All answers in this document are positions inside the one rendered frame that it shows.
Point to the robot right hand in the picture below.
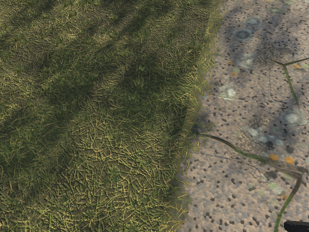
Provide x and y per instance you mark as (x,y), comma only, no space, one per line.
(296,226)

